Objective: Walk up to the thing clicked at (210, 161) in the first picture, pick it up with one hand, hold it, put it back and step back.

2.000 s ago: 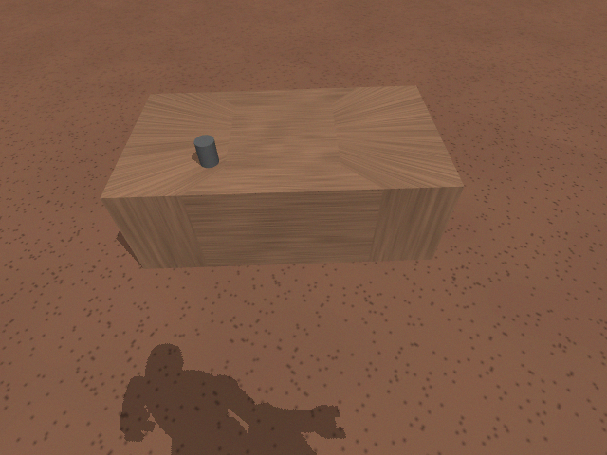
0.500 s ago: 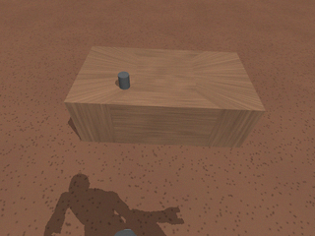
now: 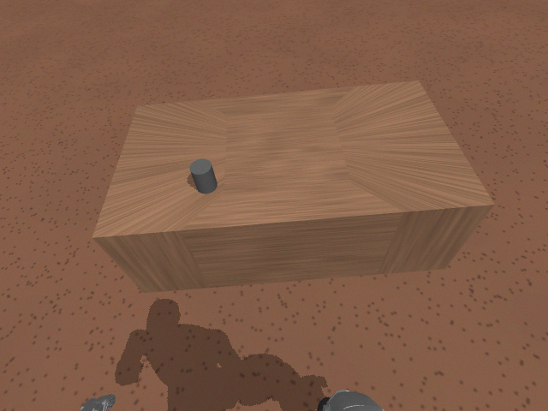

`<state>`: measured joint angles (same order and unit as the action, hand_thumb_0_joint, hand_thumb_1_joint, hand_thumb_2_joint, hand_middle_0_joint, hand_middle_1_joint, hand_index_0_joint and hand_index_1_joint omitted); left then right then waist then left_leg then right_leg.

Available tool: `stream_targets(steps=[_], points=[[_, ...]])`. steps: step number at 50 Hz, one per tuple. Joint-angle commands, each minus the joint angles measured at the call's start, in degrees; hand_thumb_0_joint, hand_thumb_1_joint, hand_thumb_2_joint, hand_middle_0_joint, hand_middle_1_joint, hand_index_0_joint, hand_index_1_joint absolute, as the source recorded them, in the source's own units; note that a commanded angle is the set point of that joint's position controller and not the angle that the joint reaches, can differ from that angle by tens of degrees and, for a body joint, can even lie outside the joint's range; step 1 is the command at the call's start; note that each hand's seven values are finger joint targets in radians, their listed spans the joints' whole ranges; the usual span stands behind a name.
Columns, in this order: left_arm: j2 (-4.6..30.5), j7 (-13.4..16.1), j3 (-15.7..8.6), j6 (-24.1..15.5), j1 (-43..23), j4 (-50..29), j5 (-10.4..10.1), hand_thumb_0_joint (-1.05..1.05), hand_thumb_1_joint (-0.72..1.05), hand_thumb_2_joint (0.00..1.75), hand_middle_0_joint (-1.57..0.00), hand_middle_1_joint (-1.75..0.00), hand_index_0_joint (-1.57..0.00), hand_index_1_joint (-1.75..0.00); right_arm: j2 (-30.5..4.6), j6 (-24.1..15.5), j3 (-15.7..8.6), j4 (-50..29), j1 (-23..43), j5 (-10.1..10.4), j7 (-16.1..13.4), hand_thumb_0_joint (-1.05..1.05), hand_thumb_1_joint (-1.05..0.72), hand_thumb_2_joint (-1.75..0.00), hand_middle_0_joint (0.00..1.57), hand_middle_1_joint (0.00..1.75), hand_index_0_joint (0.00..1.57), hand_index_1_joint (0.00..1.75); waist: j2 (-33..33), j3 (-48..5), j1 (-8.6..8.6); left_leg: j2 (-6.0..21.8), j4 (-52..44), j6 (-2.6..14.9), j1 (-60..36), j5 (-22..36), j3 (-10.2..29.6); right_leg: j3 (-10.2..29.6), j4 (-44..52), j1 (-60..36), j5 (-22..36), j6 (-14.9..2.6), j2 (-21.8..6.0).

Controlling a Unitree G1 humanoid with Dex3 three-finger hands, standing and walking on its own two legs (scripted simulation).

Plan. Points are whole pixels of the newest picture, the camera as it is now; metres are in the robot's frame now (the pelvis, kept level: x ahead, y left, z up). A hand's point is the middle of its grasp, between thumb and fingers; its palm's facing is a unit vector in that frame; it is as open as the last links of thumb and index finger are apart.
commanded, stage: walk up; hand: left
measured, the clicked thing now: (203, 176) +0.82 +0.23 -0.29
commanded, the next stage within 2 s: none
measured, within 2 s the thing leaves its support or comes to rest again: neither
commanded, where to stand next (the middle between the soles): +0.33 +0.04 m, yaw -1 degrees
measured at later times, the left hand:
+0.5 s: hand (102, 384) +0.20 +0.33 -0.15, palm faces -0.02 -0.93 -0.36, open 7.4 cm
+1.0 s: hand (136, 294) +0.35 +0.29 -0.13, palm faces -0.04 -0.91 -0.41, open 7.4 cm
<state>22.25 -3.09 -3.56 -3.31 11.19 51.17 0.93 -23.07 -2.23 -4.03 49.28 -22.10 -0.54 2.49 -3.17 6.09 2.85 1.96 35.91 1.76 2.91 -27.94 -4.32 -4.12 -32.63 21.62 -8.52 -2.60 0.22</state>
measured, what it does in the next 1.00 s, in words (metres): walks ahead: left foot, then right foot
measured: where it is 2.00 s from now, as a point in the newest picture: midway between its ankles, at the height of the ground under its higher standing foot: (273, 378)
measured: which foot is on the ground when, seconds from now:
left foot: up 0.00-0.40, down 0.42-0.86, up 0.88-1.00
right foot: down 0.00-0.44, up 0.46-0.82, down 0.84-1.00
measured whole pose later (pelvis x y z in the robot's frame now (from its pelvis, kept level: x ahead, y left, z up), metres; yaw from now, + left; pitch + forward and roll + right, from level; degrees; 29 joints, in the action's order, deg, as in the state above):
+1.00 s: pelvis +0.26 +0.03 +0.00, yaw -1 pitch -3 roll +1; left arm 19.8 0.1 -0.3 -2.7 11.0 50.7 0.8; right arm -22.0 0.9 -1.1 50.4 -11.4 0.8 0.2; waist -3.2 7.2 -0.8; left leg 0.8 48.3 1.4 18.8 -32.2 0.4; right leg -1.7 -36.3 21.3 -12.5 -1.9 -0.9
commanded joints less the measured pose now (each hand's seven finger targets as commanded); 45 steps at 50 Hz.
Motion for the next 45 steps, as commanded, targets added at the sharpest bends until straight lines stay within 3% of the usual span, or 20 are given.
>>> stream_targets(steps=[1,2,5,7,11,16,18,20,21,22,23,24,28,31,38,41,42,43,44,45], points=[[19.81,2.50,-5.89,-2.45,12.95,-3.54,-0.96,0.00,0.90,0.90,-0.20,-0.30,-0.20,-0.30,-12.98,-0.91,-2.37,-6.12,-2.37,0.45,-1.47,0.00,-0.90,-0.90,0.20,0.30,0.20,0.30,11.28,-13.70,-7.89,-1.83,33.06,1.14,32.11,-4.54,7.25,42.55,13.18,-33.30,-4.95,-15.94,-27.19],[18.40,2.62,-5.59,-2.36,11.50,-4.57,-1.38,0.00,0.90,0.90,-0.20,-0.30,-0.20,-0.30,-13.76,-1.19,-2.61,-5.79,-0.05,0.33,-1.75,0.00,-0.90,-0.90,0.20,0.30,0.20,0.30,8.97,-10.10,-8.20,-0.87,36.01,0.74,33.37,-3.95,8.96,39.86,14.42,-28.70,-2.79,-17.63,-26.52],[14.65,2.91,-3.87,-2.78,7.39,-5.65,-1.67,0.00,0.90,0.90,-0.20,-0.30,-0.20,-0.30,-10.59,-1.18,-1.97,-4.69,-0.19,1.11,-0.88,0.00,-0.90,-0.90,0.20,0.30,0.20,0.30,7.67,-4.38,-4.11,0.86,30.35,0.48,28.63,4.87,11.08,17.99,13.36,-17.59,13.22,-10.65,-16.17],[14.09,2.66,-3.49,-3.27,6.69,-6.11,-1.28,0.00,0.90,0.90,-0.20,-0.30,-0.20,-0.30,-9.47,-0.66,-2.03,-4.36,-1.25,0.44,-0.26,0.00,-0.90,-0.90,0.20,0.30,0.20,0.30,9.17,-2.57,-3.16,0.40,26.67,-0.54,25.18,8.40,9.11,12.61,13.75,-11.86,17.39,-10.15,-13.78],[14.85,2.49,-3.76,-3.65,6.45,-8.10,-0.56,0.00,0.90,0.90,-0.20,-0.30,-0.20,-0.30,-9.18,-0.13,-2.65,-5.94,3.18,-0.08,0.87,0.00,-0.90,-0.90,0.20,0.30,0.20,0.30,10.97,-0.99,-3.33,2.15,15.62,-2.59,27.30,12.96,5.58,7.91,15.43,-11.02,13.99,-10.11,-13.14],[16.06,2.00,-3.84,-3.18,8.93,-8.75,-0.13,0.00,0.90,0.90,-0.20,-0.30,-0.20,-0.30,-8.83,-1.41,-3.04,-7.98,9.82,-0.52,1.69,0.00,-0.90,-0.90,0.20,0.30,0.20,0.30,11.97,-3.34,-5.67,2.63,1.09,-1.57,19.04,18.27,1.88,6.89,11.35,-10.25,10.70,-8.59,-13.39],[17.02,1.96,-3.87,-2.85,6.22,-9.31,-0.25,0.00,0.90,0.90,-0.20,-0.30,-0.20,-0.30,-9.39,-1.70,-3.78,-6.83,6.50,-0.70,1.69,0.00,-0.90,-0.90,0.20,0.30,0.20,0.30,9.92,-4.89,-2.32,2.35,-2.50,-0.29,10.52,19.96,1.45,8.01,9.09,-5.08,2.36,-7.84,-14.97],[14.21,2.06,-2.62,-2.64,6.58,-9.87,0.10,0.00,0.90,0.90,-0.20,-0.30,-0.20,-0.30,-13.06,-2.05,-5.31,-3.85,-1.86,-1.29,1.09,0.00,-0.90,-0.90,0.20,0.30,0.20,0.30,1.18,-8.91,2.48,-0.21,-3.34,1.41,-3.45,14.31,1.58,4.94,-5.68,1.54,1.50,-5.49,-10.27],[10.56,2.09,-1.49,-2.47,9.70,-9.92,-0.34,0.00,0.90,0.90,-0.20,-0.30,-0.20,-0.30,-16.32,-2.33,-6.35,-3.07,-7.25,-2.02,0.47,0.00,-0.90,-0.90,0.20,0.30,0.20,0.30,-10.70,-11.67,4.42,5.98,-10.60,3.98,-8.22,2.50,11.51,0.51,-22.27,6.45,-2.61,-3.42,-4.50],[7.12,2.08,-0.54,-2.21,13.60,-9.71,-0.97,0.00,0.90,0.90,-0.20,-0.30,-0.20,-0.30,-18.80,-2.66,-6.31,-5.15,-5.10,-1.92,0.05,0.00,-0.90,-0.90,0.20,0.30,0.20,0.30,-16.55,-10.07,1.14,18.51,-17.60,7.86,-9.74,-2.42,36.38,3.09,-32.43,17.71,-22.60,-0.60,3.24],[13.87,3.06,-2.17,-1.50,13.61,-8.25,-0.51,0.00,0.90,0.90,-0.20,-0.30,-0.20,-0.30,-19.96,-2.42,-6.51,-6.42,-2.61,0.07,-0.05,0.00,-0.90,-0.90,0.20,0.30,0.20,0.30,-9.57,-10.46,1.58,23.31,-20.54,13.08,-6.54,-5.32,42.58,6.95,-36.83,16.78,-24.23,-1.17,0.31],[15.51,3.27,-2.23,-1.39,11.19,-7.68,-0.18,0.00,0.90,0.90,-0.20,-0.30,-0.20,-0.30,-19.00,-2.14,-6.28,-6.38,-0.65,0.79,-0.17,0.00,-0.90,-0.90,0.20,0.30,0.20,0.30,-6.84,-5.65,0.82,22.68,-21.30,13.49,1.00,-3.66,39.95,8.98,-38.70,16.07,-22.33,-1.37,-1.56],[13.77,1.90,-2.45,-0.90,14.40,-4.50,-1.16,0.00,0.90,0.90,-0.20,-0.30,-0.20,-0.30,-13.87,-3.04,-3.61,-7.13,3.94,0.63,-0.62,0.00,-0.90,-0.90,0.20,0.30,0.20,0.30,-5.96,-1.62,-2.87,12.79,-20.69,7.40,10.62,14.71,15.98,8.43,-30.57,8.14,-11.52,-0.06,-4.16],[12.47,1.41,-2.23,-0.33,14.21,-3.96,-1.00,0.00,0.90,0.90,-0.20,-0.30,-0.20,-0.30,-13.41,-3.01,-3.46,-7.79,4.57,0.13,-0.79,0.00,-0.90,-0.90,0.20,0.30,0.20,0.30,-7.50,-1.51,-2.94,10.55,-21.42,8.63,11.35,14.49,11.24,6.26,-23.48,5.98,-8.61,1.94,-4.01],[9.50,3.41,-1.61,-0.37,9.32,-3.97,-0.51,0.00,0.90,0.90,-0.20,-0.30,-0.20,-0.30,-12.49,-1.10,-2.27,-7.18,5.26,-0.02,-1.95,0.00,-0.90,-0.90,0.20,0.30,0.20,0.30,-5.08,-4.96,-3.10,12.00,-8.82,9.91,11.93,47.88,6.25,1.57,-9.02,-3.70,-4.76,1.91,-2.39],[10.16,4.04,-1.70,-0.93,11.13,-2.33,-0.19,0.00,0.90,0.90,-0.20,-0.30,-0.20,-0.30,-10.64,0.19,-1.45,-7.12,7.98,1.24,-2.27,0.00,-0.90,-0.90,0.20,0.30,0.20,0.30,0.65,-8.84,-5.46,7.07,2.51,5.25,12.32,34.60,3.57,1.43,5.07,-12.70,6.04,0.23,-0.80],[13.12,4.35,-2.35,-1.40,10.70,-2.44,0.10,0.00,0.90,0.90,-0.20,-0.30,-0.20,-0.30,-7.20,0.19,-0.31,-6.89,6.70,1.86,-2.30,0.00,-0.90,-0.90,0.20,0.30,0.20,0.30,8.42,-11.22,-5.51,4.10,8.15,2.20,15.60,23.75,2.06,9.29,6.15,-16.79,16.50,-1.66,-7.26],[15.53,4.46,-2.66,-1.69,7.74,-3.66,0.27,0.00,0.90,0.90,-0.20,-0.30,-0.20,-0.30,-4.74,0.64,0.88,-6.53,4.60,1.87,-2.39,0.00,-0.90,-0.90,0.20,0.30,0.20,0.30,14.79,-11.14,-4.05,-0.56,11.99,-0.40,21.11,4.88,1.55,24.82,9.48,-17.29,20.04,-6.01,-17.79],[15.37,4.30,-2.08,-1.40,4.85,-4.31,-0.15,0.00,0.90,0.90,-0.20,-0.30,-0.20,-0.30,-6.89,1.75,0.48,-5.05,3.43,1.64,-2.99,0.00,-0.90,-0.90,0.20,0.30,0.20,0.30,11.82,-9.59,-3.34,-1.00,15.00,-0.30,19.78,-8.18,4.98,27.93,10.58,-13.11,14.44,-11.48,-21.63],[16.43,4.47,-2.18,-1.04,3.17,-4.13,-0.21,0.00,0.90,0.90,-0.20,-0.30,-0.20,-0.30,-9.10,2.16,-0.15,-3.89,4.34,1.17,-3.32,0.00,-0.90,-0.90,0.20,0.30,0.20,0.30,13.49,-8.12,-3.97,-0.07,16.17,0.04,18.42,-9.82,5.67,30.08,10.34,-9.31,11.30,-13.57,-22.31]])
